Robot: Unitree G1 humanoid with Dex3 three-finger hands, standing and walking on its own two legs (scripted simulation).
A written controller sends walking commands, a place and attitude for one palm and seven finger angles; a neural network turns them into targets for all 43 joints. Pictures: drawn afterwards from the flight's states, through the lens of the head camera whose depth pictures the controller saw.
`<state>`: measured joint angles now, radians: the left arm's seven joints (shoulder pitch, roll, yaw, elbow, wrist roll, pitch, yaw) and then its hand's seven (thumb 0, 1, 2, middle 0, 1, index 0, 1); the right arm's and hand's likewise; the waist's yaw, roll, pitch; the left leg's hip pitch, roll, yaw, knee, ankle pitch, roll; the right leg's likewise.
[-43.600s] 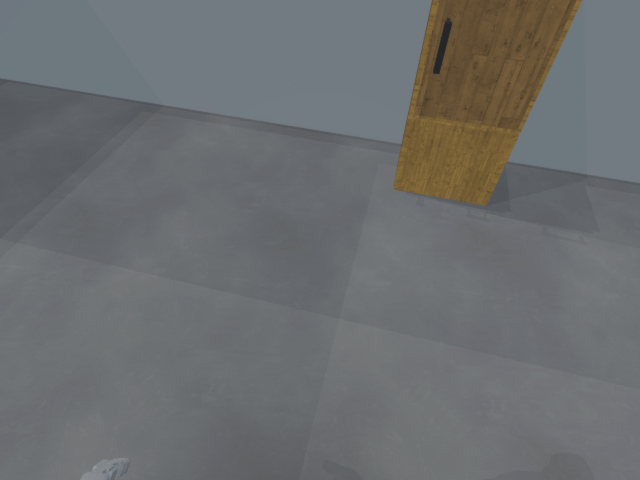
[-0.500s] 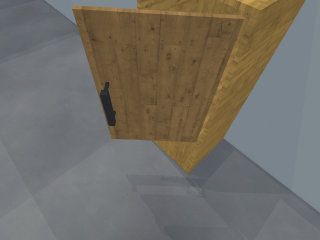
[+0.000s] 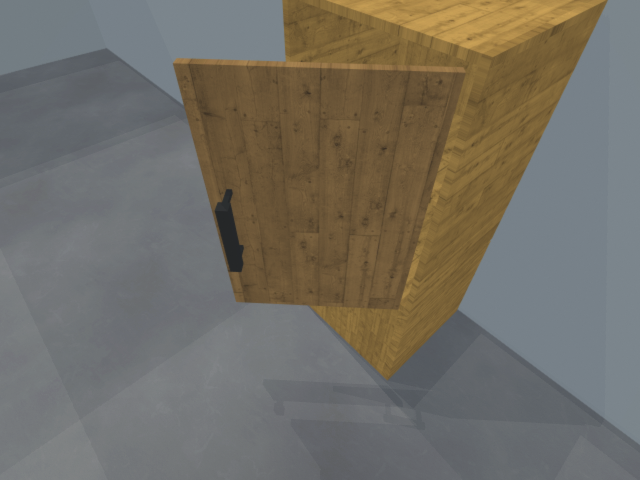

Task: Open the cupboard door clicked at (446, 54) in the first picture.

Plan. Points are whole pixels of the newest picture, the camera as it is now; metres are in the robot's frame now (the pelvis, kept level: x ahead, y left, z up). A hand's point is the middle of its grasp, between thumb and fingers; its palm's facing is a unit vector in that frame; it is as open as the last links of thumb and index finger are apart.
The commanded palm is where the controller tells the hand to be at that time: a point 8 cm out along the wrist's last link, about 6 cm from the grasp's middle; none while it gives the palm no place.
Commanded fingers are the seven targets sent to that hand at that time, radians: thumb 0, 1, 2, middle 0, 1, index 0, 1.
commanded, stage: look again from close up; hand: left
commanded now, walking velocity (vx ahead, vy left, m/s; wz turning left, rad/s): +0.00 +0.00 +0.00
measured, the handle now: (232, 231) +0.55 +0.21 -0.06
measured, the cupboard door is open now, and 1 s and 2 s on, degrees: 45 45 45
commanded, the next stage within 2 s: shuffle to correct the standing spot in 0.54 s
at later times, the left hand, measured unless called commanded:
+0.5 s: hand out of the picture -0.02 +0.18 -0.17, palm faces +0.03 -0.98 -0.20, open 7.4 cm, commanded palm none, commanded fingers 0.00 0.90 0.90 -0.20 -0.30 -0.20 -0.30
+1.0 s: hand out of the picture -0.02 +0.18 -0.18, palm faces +0.03 -0.98 -0.19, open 7.4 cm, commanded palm none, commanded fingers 0.00 0.90 0.90 -0.20 -0.30 -0.20 -0.30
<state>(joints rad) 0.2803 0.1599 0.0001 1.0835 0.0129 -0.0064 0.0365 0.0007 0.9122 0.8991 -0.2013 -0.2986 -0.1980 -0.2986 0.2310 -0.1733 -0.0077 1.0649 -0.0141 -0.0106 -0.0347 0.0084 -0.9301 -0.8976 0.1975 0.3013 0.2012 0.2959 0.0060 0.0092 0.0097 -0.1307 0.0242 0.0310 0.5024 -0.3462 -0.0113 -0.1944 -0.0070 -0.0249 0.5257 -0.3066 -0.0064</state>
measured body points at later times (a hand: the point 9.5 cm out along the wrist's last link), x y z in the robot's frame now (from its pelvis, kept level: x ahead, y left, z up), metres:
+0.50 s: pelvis -0.02 +0.01 +0.00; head -0.01 +0.01 +0.45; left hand -0.02 +0.23 -0.16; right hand -0.04 -0.20 -0.16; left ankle -0.05 +0.12 -0.73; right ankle -0.01 -0.11 -0.73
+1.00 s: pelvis +0.01 +0.01 -0.01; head +0.04 +0.01 +0.44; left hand -0.02 +0.23 -0.16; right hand +0.01 -0.21 -0.17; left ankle -0.05 +0.12 -0.73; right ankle -0.01 -0.11 -0.73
